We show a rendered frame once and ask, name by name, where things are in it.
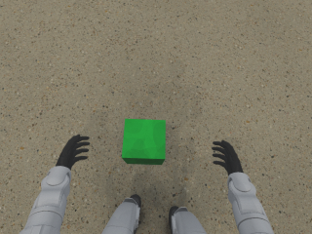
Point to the right robot forearm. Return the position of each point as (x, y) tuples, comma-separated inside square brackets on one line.
[(250, 216)]

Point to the left robot thigh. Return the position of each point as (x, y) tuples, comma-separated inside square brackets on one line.
[(124, 220)]

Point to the right robot hand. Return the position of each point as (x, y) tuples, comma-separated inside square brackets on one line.
[(231, 161)]

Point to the carton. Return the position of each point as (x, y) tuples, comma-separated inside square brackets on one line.
[(144, 142)]

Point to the left robot forearm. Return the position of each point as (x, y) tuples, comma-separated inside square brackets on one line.
[(47, 213)]

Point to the robot right shin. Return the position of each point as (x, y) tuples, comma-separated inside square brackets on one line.
[(181, 209)]

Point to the left robot hand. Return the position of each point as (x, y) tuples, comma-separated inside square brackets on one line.
[(67, 156)]

